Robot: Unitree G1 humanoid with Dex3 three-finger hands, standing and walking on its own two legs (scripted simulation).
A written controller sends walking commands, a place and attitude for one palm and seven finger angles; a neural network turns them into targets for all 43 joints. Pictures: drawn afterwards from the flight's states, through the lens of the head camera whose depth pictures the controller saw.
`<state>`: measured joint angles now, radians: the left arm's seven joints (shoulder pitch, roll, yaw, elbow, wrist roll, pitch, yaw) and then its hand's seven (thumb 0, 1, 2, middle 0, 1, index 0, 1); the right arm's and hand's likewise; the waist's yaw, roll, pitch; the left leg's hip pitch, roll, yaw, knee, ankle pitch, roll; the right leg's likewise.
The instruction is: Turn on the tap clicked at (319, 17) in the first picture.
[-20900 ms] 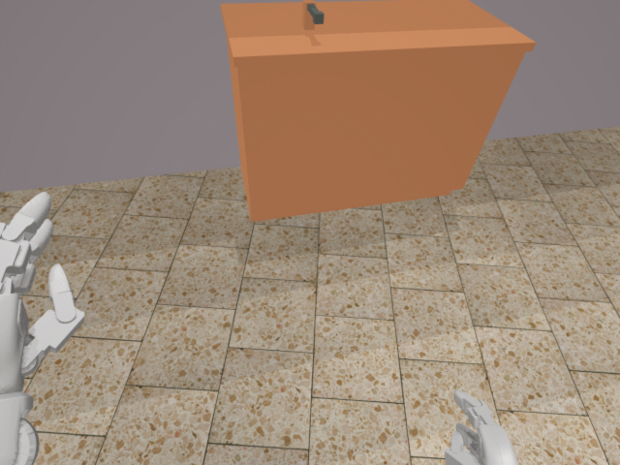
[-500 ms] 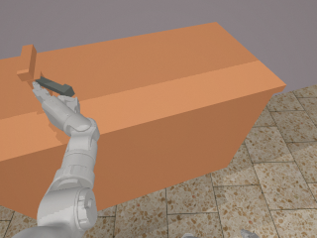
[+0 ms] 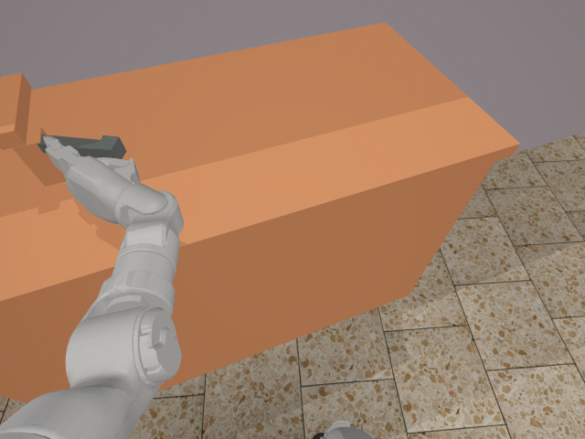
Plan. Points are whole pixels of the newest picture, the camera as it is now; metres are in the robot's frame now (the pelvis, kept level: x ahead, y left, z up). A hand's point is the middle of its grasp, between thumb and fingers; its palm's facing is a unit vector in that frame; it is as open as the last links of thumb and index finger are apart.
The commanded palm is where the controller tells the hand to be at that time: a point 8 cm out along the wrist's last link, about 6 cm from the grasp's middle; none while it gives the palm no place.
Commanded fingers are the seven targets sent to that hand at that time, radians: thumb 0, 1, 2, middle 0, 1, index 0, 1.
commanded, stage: push the lever round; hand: left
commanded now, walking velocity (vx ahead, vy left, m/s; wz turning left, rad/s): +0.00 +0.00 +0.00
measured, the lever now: (111, 150) +0.50 +0.25 +0.11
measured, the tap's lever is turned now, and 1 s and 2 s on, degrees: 62 70 70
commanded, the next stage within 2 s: lift the hand up off the lever in 0.28 s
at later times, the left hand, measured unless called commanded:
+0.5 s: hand (124, 158) +0.49 +0.23 +0.11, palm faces +0.83 -0.54 -0.11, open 7.8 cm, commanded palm +0.43 +0.24 +0.12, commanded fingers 0.00 0.90 0.90 -0.15 -0.15 -0.15 -0.15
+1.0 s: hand (125, 151) +0.48 +0.22 +0.13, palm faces +0.83 -0.55 -0.11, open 7.8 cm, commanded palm +0.42 +0.23 +0.13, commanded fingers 0.00 0.90 0.90 -0.15 -0.15 -0.15 -0.15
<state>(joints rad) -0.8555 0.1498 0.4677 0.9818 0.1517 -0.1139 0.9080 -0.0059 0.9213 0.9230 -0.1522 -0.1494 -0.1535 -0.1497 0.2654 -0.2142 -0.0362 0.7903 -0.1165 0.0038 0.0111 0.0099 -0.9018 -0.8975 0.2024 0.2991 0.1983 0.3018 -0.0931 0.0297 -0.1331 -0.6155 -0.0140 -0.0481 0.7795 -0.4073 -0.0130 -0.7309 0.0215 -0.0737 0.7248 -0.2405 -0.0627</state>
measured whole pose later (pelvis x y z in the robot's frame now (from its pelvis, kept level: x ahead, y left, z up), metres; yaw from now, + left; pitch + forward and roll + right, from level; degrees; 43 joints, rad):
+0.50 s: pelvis +0.00 +0.00 +0.00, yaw +0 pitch +15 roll +0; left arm -0.89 0.20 0.49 1.02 0.16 -0.13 0.89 0.02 0.90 0.90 -0.15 -0.15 -0.16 -0.15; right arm 0.28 -0.22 -0.04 0.78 -0.12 0.00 0.02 0.01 -0.90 -0.90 0.20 0.30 0.20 0.30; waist -0.11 0.03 -0.13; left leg -0.62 -0.01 -0.05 0.78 -0.41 -0.01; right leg -0.73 0.03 -0.08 0.71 -0.24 -0.06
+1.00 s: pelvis +0.01 +0.01 +0.01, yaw +0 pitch +12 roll +0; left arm -0.84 0.13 0.45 0.92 0.13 -0.05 0.90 0.02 0.90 0.90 -0.15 -0.15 -0.15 -0.15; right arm 0.27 -0.21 -0.04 0.78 -0.11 0.00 0.02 0.01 -0.90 -0.90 0.20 0.30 0.20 0.30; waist -0.08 0.04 -0.13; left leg -0.53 -0.01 -0.05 0.71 -0.40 -0.01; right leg -0.64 0.02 -0.07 0.66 -0.23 -0.05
